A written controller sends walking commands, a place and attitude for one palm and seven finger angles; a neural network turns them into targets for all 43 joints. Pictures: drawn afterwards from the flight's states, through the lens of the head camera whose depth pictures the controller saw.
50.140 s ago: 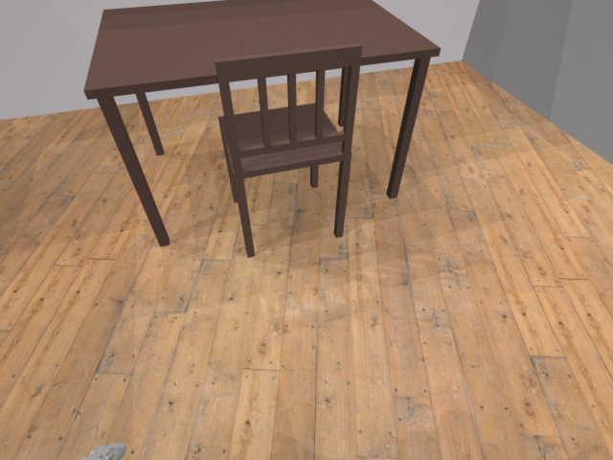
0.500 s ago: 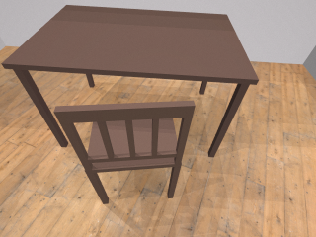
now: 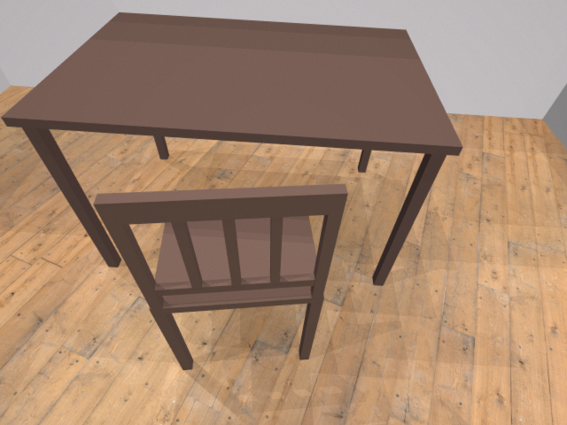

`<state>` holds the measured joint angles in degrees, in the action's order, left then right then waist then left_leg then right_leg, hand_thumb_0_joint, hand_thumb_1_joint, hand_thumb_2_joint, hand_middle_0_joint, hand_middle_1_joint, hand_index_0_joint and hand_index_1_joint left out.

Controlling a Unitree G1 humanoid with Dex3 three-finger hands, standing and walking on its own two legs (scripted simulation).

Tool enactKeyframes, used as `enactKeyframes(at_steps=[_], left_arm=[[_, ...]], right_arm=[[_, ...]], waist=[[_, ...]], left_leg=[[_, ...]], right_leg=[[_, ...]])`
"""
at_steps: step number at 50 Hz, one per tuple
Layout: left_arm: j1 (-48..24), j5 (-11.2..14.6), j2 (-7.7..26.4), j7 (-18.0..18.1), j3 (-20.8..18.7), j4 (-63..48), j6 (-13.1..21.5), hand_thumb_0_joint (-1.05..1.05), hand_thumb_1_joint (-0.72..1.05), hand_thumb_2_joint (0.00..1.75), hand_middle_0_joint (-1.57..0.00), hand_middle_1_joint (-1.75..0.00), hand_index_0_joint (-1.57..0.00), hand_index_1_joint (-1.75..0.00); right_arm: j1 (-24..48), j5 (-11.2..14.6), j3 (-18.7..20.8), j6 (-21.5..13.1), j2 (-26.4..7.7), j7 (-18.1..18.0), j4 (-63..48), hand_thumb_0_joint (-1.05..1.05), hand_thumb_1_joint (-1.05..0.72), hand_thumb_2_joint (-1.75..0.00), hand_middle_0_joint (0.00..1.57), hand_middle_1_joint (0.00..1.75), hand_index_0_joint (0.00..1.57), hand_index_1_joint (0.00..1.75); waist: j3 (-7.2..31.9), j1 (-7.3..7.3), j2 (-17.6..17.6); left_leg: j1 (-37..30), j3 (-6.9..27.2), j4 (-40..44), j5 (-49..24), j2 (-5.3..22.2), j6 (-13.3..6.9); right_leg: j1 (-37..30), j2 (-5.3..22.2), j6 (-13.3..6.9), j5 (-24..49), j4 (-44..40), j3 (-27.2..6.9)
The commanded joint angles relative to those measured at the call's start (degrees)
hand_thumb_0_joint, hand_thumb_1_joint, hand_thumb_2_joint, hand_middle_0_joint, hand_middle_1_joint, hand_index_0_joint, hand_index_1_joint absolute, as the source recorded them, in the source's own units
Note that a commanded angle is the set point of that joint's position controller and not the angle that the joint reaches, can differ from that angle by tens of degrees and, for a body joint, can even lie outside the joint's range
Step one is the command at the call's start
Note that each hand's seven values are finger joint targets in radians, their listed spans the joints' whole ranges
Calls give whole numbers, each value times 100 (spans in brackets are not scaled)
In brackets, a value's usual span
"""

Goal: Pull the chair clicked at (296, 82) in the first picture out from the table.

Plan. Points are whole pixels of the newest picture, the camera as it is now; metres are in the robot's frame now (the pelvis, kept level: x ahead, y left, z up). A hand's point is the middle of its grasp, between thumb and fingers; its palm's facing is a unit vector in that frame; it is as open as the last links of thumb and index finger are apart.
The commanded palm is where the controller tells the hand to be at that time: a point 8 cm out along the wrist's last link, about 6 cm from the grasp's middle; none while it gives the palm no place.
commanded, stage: look again from close up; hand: left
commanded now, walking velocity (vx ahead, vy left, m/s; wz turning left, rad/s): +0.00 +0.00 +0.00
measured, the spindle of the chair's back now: (232, 252) +0.46 +0.14 -0.12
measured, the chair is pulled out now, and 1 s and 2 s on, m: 0.18 0.18 0.18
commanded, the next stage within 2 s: raise the hand toward the chair's back in 0.82 s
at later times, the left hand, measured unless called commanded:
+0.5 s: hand out of the picture -0.04 +0.15 -0.18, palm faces +0.05 -0.99 -0.15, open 7.3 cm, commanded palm none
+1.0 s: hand out of the picture +0.01 +0.17 -0.15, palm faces +0.15 -0.96 -0.23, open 7.2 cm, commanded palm +0.09 +0.20 -0.07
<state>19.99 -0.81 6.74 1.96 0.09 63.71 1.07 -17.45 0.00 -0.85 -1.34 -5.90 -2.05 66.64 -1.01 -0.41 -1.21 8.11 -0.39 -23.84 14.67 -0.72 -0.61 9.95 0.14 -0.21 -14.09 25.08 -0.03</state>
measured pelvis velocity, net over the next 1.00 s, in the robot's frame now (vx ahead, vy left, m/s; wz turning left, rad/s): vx -0.01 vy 0.00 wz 0.00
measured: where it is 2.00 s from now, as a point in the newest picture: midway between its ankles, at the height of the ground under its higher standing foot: outside the picture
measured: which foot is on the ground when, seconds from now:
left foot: down 0.00-1.00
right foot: down 0.00-1.00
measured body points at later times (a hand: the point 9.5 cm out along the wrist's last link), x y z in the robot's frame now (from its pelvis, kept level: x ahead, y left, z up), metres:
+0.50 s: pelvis +0.00 +0.00 +0.00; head +0.00 +0.00 +0.45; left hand -0.04 +0.20 -0.16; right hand -0.02 -0.20 -0.16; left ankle -0.02 +0.11 -0.74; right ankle -0.01 -0.12 -0.74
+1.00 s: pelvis -0.01 +0.00 +0.00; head +0.00 +0.00 +0.45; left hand +0.00 +0.22 -0.13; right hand -0.01 -0.22 -0.16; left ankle -0.02 +0.11 -0.74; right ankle -0.01 -0.12 -0.74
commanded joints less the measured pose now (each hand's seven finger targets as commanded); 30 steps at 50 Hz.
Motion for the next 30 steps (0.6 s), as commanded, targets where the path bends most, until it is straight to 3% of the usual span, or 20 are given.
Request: enactKeyframes(at_steps=[1,3,7,14,22,30], left_arm=[[597,10,428,42,-80,-73,72,0,90,90,-20,-30,-20,-30],[590,6,431,37,-73,-80,64,0,90,90,-20,-30,-20,-30],[617,11,420,39,-71,-62,70,0,90,90,-20,-30,-20,-30],[614,8,423,30,-74,-73,60,0,90,90,-20,-30,-20,-30],[647,8,416,38,-78,-75,80,0,90,90,-20,-30,-20,-30],[665,-2,416,35,-78,-72,61,0,90,90,-20,-30,-20,-30]], right_arm=[[-368,-11,100,-85,-466,-35,-126,0,-90,-90,20,30,20,30],[-352,-6,101,-67,-442,-34,-121,0,-90,-90,20,30,20,30],[-377,-13,97,-77,-471,-37,-124,0,-90,-90,20,30,20,30],[-360,-13,102,-68,-470,-33,-129,0,-90,-90,20,30,20,30],[-419,-12,103,-95,-466,-35,-121,0,-90,-90,20,30,20,30],[-417,-10,98,-70,-441,-28,-116,0,-90,-90,20,30,20,30]], waist=[[-372,-35,17],[-538,-38,48],[-419,-31,94],[-544,-46,115],[-292,-33,72],[-556,-43,134]], left_leg=[[190,446,398,-944,509,-116],[262,432,436,-823,505,-115],[155,448,404,-905,505,-115],[271,436,458,-672,494,-106],[136,436,402,-944,519,-116],[297,443,481,-613,499,-104]], right_leg=[[188,498,-162,833,-464,-423],[257,471,-167,718,-525,-417],[262,481,-167,772,-491,-447],[324,470,-164,547,-552,-459],[190,486,-174,820,-479,-438],[352,464,-168,492,-546,-450]])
